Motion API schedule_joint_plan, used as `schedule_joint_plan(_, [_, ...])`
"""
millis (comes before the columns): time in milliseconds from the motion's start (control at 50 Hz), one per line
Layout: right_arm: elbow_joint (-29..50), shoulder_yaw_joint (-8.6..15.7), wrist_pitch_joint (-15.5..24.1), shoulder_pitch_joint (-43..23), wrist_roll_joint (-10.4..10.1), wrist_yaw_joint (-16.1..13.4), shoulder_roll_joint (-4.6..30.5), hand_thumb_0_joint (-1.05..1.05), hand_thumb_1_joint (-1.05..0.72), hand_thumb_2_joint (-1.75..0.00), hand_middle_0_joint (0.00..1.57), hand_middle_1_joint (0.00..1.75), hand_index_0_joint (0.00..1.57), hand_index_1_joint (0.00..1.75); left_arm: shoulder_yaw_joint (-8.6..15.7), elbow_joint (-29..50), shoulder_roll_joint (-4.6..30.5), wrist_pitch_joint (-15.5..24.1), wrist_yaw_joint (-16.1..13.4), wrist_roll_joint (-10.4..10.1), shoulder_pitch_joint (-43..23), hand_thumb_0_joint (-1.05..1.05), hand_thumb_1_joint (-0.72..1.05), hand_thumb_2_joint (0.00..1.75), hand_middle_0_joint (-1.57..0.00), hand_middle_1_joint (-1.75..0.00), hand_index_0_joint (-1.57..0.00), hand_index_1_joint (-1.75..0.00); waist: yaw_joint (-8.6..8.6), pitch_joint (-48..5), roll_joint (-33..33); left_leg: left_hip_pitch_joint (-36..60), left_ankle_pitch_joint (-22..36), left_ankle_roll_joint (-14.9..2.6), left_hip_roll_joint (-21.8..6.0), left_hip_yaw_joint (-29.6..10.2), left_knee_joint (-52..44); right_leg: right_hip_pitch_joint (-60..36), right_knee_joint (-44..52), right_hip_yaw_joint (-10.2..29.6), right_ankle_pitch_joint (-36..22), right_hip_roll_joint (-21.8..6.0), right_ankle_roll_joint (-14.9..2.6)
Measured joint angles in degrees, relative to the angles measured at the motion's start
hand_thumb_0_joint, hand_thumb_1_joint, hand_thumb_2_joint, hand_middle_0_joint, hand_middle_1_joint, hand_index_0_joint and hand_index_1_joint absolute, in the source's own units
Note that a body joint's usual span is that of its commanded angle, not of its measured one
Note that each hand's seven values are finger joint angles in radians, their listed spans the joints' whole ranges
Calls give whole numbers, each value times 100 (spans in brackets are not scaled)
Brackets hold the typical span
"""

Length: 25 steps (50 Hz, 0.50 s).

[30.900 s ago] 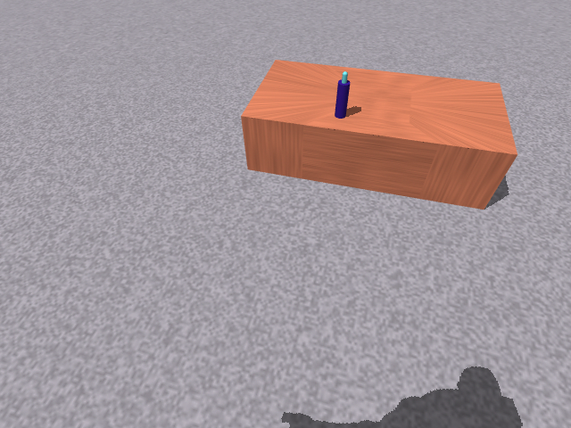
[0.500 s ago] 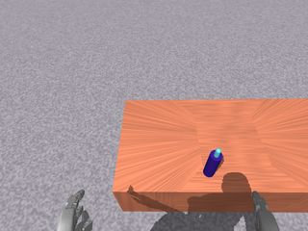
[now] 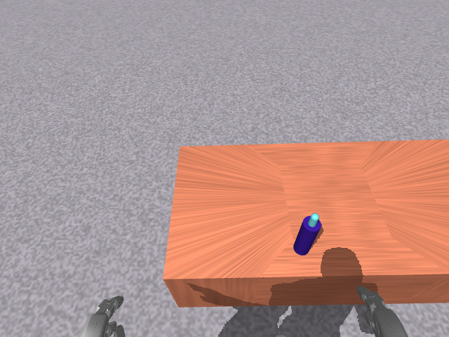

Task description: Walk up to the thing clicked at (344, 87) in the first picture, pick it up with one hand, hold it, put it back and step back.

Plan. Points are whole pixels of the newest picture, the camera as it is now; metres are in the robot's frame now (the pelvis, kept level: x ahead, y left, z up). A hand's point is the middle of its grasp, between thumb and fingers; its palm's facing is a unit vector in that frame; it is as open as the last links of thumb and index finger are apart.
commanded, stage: stand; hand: right
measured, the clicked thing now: (307, 233) +0.46 -0.22 -0.29
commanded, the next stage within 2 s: none
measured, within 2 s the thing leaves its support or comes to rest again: neither
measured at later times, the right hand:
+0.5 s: hand out of the picture +0.06 -0.26 -0.12, palm faces -0.04 +0.94 -0.34, open 7.5 cm
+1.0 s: hand out of the picture +0.02 -0.26 -0.11, palm faces -0.04 +0.94 -0.34, open 7.4 cm
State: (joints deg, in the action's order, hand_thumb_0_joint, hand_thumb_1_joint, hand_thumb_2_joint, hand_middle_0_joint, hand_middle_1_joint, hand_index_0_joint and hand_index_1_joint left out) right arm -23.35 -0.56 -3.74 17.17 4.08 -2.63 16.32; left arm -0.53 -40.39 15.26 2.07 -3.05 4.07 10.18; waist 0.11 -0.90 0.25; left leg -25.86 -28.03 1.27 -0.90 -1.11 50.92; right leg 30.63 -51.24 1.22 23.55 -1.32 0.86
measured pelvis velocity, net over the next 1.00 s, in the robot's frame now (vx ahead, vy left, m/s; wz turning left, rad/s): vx -0.01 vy -0.01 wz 0.01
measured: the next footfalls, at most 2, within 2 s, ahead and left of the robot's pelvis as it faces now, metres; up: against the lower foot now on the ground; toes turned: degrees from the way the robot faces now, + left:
none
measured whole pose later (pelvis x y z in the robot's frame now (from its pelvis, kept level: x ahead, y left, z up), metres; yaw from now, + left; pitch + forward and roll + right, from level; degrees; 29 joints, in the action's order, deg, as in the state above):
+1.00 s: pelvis -0.01 -0.01 +0.05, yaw +1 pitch -4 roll +0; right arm -64.8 0.4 0.2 11.5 1.8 -0.7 18.6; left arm 1.8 -66.8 19.3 -0.2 0.2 0.7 6.9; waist -0.3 3.5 -0.1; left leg -6.2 -12.9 2.5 -2.4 -2.0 22.6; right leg 10.0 -22.1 -0.4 8.6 -0.3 0.2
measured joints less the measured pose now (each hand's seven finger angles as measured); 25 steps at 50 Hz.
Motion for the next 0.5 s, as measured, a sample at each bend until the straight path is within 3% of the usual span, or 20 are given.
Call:
schedule_joint_plan(140, [-1614, 211, 297, -197, -111, 128, 258, 0, -14, -66, 19, 27, 19, 27, 276, -724, 329, -121, 277, -130, 69, 1, 90, 90, -21, -30, -20, -30, -63, 167, 73, 526, 222, 86, -85, -84, -560, -552, 554, -107, -192, 67, -69])
schedule_joint_plan(280, [-2601, 215, 391, -292, -163, 101, 293, 0, -62, -84, 20, 29, 20, 29, 328, -1391, 383, -199, 267, -209, 122, 1, 90, 90, -20, -30, -20, -30, -34, 324, 59, 1081, 578, 140, -106, -114, -1315, -1077, 1190, -156, -458, 77, -122])
schedule_joint_plan(380, [-3139, 144, 420, -369, -201, 82, 268, 1, -79, -88, 20, 30, 20, 29, 280, -1757, 292, -233, 256, -276, 28, 1, 90, 90, -20, -30, -20, -30, -24, 394, 55, 1475, 851, 176, -143, -130, -1843, -1471, 1692, -187, -708, 105, -143])
schedule_joint_plan(500, [-3586, 76, 408, -498, -230, 97, 207, 1, -87, -89, 20, 30, 20, 30, 222, -2104, 217, -251, 277, -297, -120, 1, 90, 90, -20, -30, -20, -30, -1, 401, 29, 1827, 1152, 207, -198, -142, -2366, -1844, 2243, -214, -1016, 154, -165])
